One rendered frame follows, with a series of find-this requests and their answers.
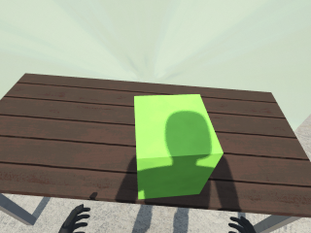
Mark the robot left hand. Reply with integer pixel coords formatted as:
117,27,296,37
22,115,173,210
58,204,91,233

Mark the robot right hand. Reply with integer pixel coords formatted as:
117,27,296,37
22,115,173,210
228,216,257,233

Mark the carton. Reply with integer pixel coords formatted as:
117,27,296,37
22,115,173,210
134,94,224,200

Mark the table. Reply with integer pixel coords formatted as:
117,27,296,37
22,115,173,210
0,73,311,233

